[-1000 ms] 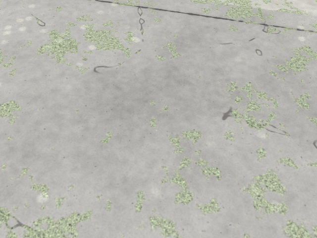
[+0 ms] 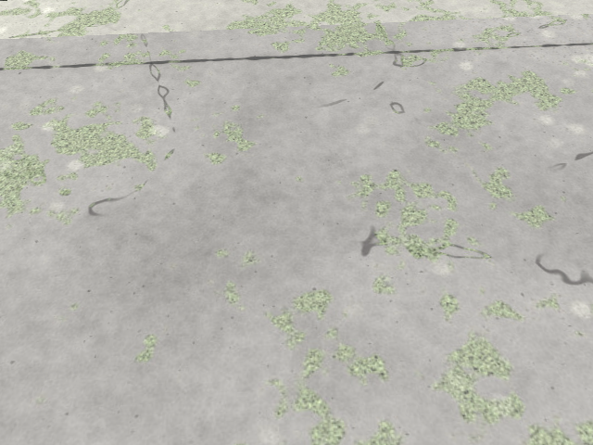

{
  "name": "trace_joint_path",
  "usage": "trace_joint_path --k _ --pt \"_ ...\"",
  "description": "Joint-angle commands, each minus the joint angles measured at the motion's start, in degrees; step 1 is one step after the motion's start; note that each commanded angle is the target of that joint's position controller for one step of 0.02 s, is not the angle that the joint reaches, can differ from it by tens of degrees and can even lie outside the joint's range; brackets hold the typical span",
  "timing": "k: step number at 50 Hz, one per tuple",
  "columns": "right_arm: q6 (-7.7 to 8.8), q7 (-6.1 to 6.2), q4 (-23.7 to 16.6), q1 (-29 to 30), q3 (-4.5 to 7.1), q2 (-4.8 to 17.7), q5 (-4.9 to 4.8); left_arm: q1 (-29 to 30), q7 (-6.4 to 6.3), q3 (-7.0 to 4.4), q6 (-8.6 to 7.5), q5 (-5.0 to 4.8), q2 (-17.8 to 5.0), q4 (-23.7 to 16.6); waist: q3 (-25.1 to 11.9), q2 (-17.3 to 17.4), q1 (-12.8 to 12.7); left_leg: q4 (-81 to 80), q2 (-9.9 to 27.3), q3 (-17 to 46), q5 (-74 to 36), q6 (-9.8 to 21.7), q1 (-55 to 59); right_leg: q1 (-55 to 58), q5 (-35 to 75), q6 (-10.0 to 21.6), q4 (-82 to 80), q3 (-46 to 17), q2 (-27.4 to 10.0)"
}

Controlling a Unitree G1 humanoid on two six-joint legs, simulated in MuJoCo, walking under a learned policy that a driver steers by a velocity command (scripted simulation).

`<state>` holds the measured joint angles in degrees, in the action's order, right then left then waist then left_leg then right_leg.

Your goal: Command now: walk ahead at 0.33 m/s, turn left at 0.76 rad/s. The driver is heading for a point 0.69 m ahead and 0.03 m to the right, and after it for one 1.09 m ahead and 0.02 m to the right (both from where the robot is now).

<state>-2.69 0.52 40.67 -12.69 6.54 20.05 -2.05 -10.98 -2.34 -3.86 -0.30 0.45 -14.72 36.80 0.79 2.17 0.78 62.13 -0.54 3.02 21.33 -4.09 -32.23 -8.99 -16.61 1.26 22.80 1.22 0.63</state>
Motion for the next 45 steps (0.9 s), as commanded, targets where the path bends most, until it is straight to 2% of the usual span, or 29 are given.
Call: trace_joint_path --k 1,3,7,8,10,12,13,14,15,16,17,18,19,21,22,24,28,32,33,35,36,38,39,40,41,42,43,44,45 --pt "1.47 -1.50 -7.72 7.81 -0.25 2.70 -0.43 -3.61 -0.47 -2.42 -2.11 -0.26 -8.89 -2.64 0.47 -10.39 -5.40 2.54 5.37 -0.69 -4.65 -0.58 -18.66 12.88 -10.30 8.62 -13.50 -14.21 -17.16" --pt "2.54 -2.10 -9.38 10.23 -0.61 2.26 -0.18 -6.19 -0.09 -2.79 -3.10 0.02 -9.92 -1.62 1.38 -8.73 -6.73 -0.78 6.26 -0.64 -6.20 0.01 -20.75 15.73 -9.96 8.41 -14.84 -12.73 -18.39" --pt "3.84 -2.86 -10.72 11.44 -1.83 0.24 -0.05 -7.99 1.16 -3.22 -4.50 -0.35 -11.28 0.33 4.12 -8.07 -6.32 -7.25 7.23 -0.75 -9.30 1.72 -18.14 13.27 -6.60 8.20 -16.85 -6.72 -18.98" --pt "1.71 -5.37 -10.69 13.35 -1.72 1.33 6.67 -10.39 2.09 -2.35 -4.49 2.98 -10.00 2.15 4.72 -5.64 -6.18 -9.93 5.09 -3.53 -8.47 3.07 -13.03 9.02 -7.55 6.41 -17.44 -2.17 -17.95" --pt "1.57 -6.84 -11.05 13.84 -2.40 -0.10 4.99 -10.09 2.54 -1.95 -4.92 2.87 -9.71 3.23 6.41 -10.36 -5.47 -17.62 4.08 -5.22 -7.57 5.40 -3.02 1.11 -7.14 5.35 -19.28 1.22 -16.49" --pt "2.30 -6.74 -10.96 13.80 -2.50 0.67 4.53 -10.53 2.64 -2.11 -4.39 1.98 -11.39 5.10 6.99 -11.41 -4.09 -23.38 2.46 -8.04 -3.96 7.55 5.36 -1.14 0.71 6.50 -19.14 0.90 -17.32" --pt "2.79 -5.97 -9.95 10.66 -2.18 1.55 4.69 -10.54 2.78 -2.26 -3.95 1.37 -12.65 6.10 5.63 -11.18 -1.81 -26.03 0.84 -9.56 -1.54 8.65 10.74 -0.59 12.65 7.22 -15.16 0.68 -17.47" --pt "3.51 -4.97 -6.76 1.10 -1.58 2.25 4.95 -9.42 2.90 -2.18 -3.73 0.57 -13.00 6.78 1.87 -7.90 3.93 -30.57 -1.32 -10.22 -4.90 9.50 23.16 -3.10 27.94 6.99 -3.63 3.62 -15.66" --pt "4.14 -3.76 -2.22 -11.95 -0.26 4.93 5.88 -9.42 3.29 -1.51 -4.00 0.29 -11.64 6.92 -6.48 -2.69 10.00 -29.99 -1.57 -8.86 -4.75 9.70 42.14 -11.35 30.66 6.15 13.28 6.18 -11.55" --pt "4.90 -2.34 -1.45 -21.51 0.97 12.16 6.98 -8.00 4.16 0.69 -4.20 0.38 -4.01 3.61 -15.19 13.34 13.18 -38.64 17.83 15.09 20.65 11.31 57.67 -28.60 -5.96 4.27 37.72 5.23 -4.15" --pt "5.38 -1.36 -3.24 -21.17 1.53 16.41 6.17 -3.27 3.60 0.09 -4.53 -0.38 -5.16 0.56 -17.94 16.18 14.20 -50.30 25.86 35.58 32.22 10.74 52.19 -37.17 -13.77 4.84 50.81 -7.29 2.71" --pt "5.12 -0.70 -2.99 -14.55 0.53 12.73 6.02 -1.55 3.41 -0.70 -4.23 -0.80 -7.46 0.78 -9.11 7.48 10.29 -49.20 25.41 29.25 27.30 9.53 44.42 -40.51 -6.69 5.32 54.49 -10.74 -0.36" --pt "5.24 -0.78 -2.67 -10.12 -1.03 7.84 5.32 -3.29 3.86 -0.65 -4.17 -0.60 -7.46 2.01 -3.63 4.36 6.24 -48.48 22.70 21.13 19.15 8.52 36.83 -38.52 -1.52 4.98 52.04 -8.60 -3.48" --pt "6.07 -0.77 -2.70 -3.54 -2.71 2.87 4.03 -9.55 4.94 -0.66 -2.42 0.87 -6.15 6.20 -0.53 6.32 -0.06 -51.44 17.17 9.01 8.96 6.55 28.46 -32.35 2.95 2.64 48.06 -5.59 -6.78" --pt "6.66 -0.68 -2.38 -3.40 -3.13 1.67 3.86 -10.94 5.51 -0.53 -1.37 1.22 -5.38 7.25 -0.23 7.52 -0.82 -52.67 16.82 5.66 6.64 6.55 26.27 -30.76 4.25 1.97 49.19 -4.72 -7.13" --pt "7.98 -0.91 -0.44 -5.06 -3.08 0.99 3.49 -7.31 6.45 -0.38 -0.28 0.71 -4.26 6.67 3.63 5.00 -1.10 -55.53 16.07 -0.11 1.17 6.18 24.93 -34.47 8.88 1.77 50.47 -4.19 -7.41" --pt "9.19 -0.89 2.79 -7.88 -3.33 -1.07 3.64 0.88 7.05 0.24 0.15 0.23 -3.26 4.49 8.20 2.77 -1.51 -58.17 13.74 -10.92 -11.34 6.00 25.93 -39.53 17.27 2.79 43.71 -1.65 -6.27" --pt "9.33 0.43 5.65 -10.08 -3.27 -0.04 3.83 6.88 8.09 1.36 0.09 0.40 -2.90 2.48 9.09 -0.52 -1.62 -59.17 12.08 -19.48 -29.41 4.98 32.23 -37.32 19.34 6.03 31.61 5.35 -4.87" --pt "9.26 0.62 5.94 -10.46 -3.21 1.17 3.71 8.48 8.23 1.89 -0.05 0.60 -2.23 0.98 10.11 0.25 -2.21 -57.23 13.25 -21.08 -41.54 4.45 32.30 -34.43 18.55 7.22 27.12 7.04 -4.74" --pt "8.64 1.33 6.77 -11.35 -2.91 3.52 3.67 8.38 7.58 1.87 0.15 0.17 -3.50 0.69 6.70 1.29 -3.43 -50.63 13.56 -22.65 -72.94 3.81 37.48 -26.42 16.82 9.46 22.96 12.10 0.18" --pt "7.81 1.92 6.53 -11.03 -2.41 5.53 3.95 4.93 7.11 1.53 0.34 -0.15 -4.92 1.63 3.39 3.00 -5.45 -45.02 14.26 -22.34 -83.97 3.63 40.69 -22.21 13.65 10.26 22.43 13.16 2.42" --pt "5.73 2.47 5.06 -6.67 -1.19 9.54 4.85 -13.13 6.07 -0.56 0.57 -0.45 -9.48 6.22 -5.94 5.49 -14.66 -21.65 16.73 -20.22 -92.85 5.23 38.23 -3.56 3.92 12.98 22.83 10.68 5.34" --pt "5.16 1.76 4.01 -4.55 -1.06 9.71 4.86 -23.18 4.95 -2.47 0.17 -0.28 -12.64 9.57 -9.61 2.85 -18.36 -3.80 15.72 -18.28 -79.62 6.77 29.38 10.55 -1.01 14.62 17.46 5.78 6.31" --pt "5.54 0.35 3.65 -1.12 -1.85 5.07 4.16 -20.15 3.56 -4.24 0.78 -1.92 -14.39 9.63 -5.00 -9.50 -16.57 20.41 3.49 -17.43 -25.44 5.85 13.84 16.39 -4.86 16.56 10.73 -4.14 2.46" --pt "7.33 -0.60 -3.62 -4.56 -3.97 -1.62 3.91 -12.42 3.82 -4.46 1.29 0.68 -20.15 7.27 -5.99 -18.56 -4.74 36.89 -4.41 -8.89 5.80 2.30 -13.31 26.62 -3.60 27.14 3.51 -37.49 -9.96" --pt "9.18 -0.41 -5.67 -0.08 -4.33 1.06 4.45 -13.19 3.77 -4.93 0.97 0.32 -19.59 5.80 -10.57 -6.89 -8.29 35.95 -1.55 2.30 2.60 3.12 -17.73 27.49 -10.76 29.17 -6.06 -48.49 -14.38" --pt "10.25 -0.56 -5.80 1.03 -4.50 2.04 4.16 -14.03 3.07 -4.21 0.42 0.62 -16.20 7.44 -3.03 -0.80 -5.77 29.24 1.64 3.19 0.10 3.57 -17.82 19.15 -12.87 25.64 -10.54 -47.28 -14.66" --pt "10.23 -0.50 -5.91 1.86 -4.69 2.08 4.44 -12.93 2.75 -3.34 -0.34 0.79 -13.14 8.56 1.47 3.65 -2.53 21.73 4.37 3.10 -1.45 3.40 -14.47 10.78 -9.17 22.68 -11.14 -41.99 -12.45" --pt "9.29 -0.34 -5.20 1.70 -5.04 1.72 5.62 -10.35 2.26 -2.97 -1.32 0.87 -12.80 8.00 3.38 4.12 -0.39 18.14 5.73 2.74 -1.09 2.78 -10.86 4.48 -4.36 20.85 -10.73 -35.93 -9.23"
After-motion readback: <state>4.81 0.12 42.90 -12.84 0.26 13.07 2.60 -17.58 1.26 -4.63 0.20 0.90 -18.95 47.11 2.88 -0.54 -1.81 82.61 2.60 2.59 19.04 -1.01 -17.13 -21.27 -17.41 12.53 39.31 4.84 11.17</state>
